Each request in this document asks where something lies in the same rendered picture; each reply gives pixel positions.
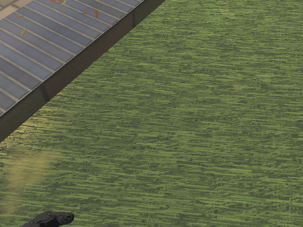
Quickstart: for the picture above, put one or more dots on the left robot hand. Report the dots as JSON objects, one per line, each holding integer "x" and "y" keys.
{"x": 50, "y": 219}

